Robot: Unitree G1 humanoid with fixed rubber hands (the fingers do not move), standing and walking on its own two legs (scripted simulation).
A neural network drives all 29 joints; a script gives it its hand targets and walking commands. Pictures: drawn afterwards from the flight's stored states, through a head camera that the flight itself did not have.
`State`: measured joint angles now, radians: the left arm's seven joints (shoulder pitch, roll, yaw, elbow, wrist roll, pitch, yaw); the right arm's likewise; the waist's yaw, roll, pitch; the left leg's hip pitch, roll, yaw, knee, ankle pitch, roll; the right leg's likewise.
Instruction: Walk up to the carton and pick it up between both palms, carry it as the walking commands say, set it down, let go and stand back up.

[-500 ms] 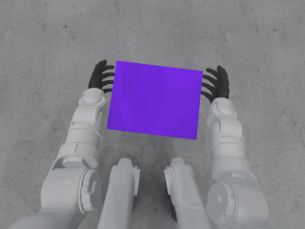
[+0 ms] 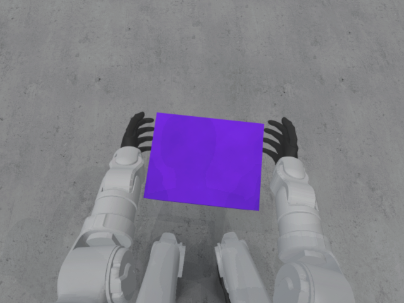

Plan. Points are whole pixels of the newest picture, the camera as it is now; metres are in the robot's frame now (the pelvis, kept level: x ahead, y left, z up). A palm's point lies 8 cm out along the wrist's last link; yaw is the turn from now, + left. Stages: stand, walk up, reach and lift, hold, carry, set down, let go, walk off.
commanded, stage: reach and lift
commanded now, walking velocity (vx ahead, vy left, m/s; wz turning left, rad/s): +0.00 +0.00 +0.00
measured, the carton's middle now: (205, 166) +0.42 -0.01 -0.15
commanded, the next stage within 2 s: none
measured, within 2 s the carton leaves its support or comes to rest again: neither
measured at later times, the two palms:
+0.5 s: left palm (123, 142) +0.42 +0.14 +0.01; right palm (305, 151) +0.39 -0.16 +0.03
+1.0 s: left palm (107, 129) +0.40 +0.15 +0.09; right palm (333, 142) +0.38 -0.17 +0.11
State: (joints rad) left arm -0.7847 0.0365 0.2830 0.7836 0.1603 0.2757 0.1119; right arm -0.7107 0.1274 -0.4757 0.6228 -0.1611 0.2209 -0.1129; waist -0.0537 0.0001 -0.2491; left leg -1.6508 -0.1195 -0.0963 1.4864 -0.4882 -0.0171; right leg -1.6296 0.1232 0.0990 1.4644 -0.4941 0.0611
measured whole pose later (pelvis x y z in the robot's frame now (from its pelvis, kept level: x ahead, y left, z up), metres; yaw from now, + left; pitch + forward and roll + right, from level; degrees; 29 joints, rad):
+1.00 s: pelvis +0.05 +0.00 +0.14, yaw +1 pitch +23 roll -1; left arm -0.49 -0.05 0.31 0.68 0.25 0.30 0.03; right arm -0.41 0.20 -0.44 0.53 -0.25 0.26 -0.06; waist -0.07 -0.01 -0.21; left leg -0.93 -0.10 -0.14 0.87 -0.34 0.00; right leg -0.91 0.08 0.13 0.86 -0.34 0.03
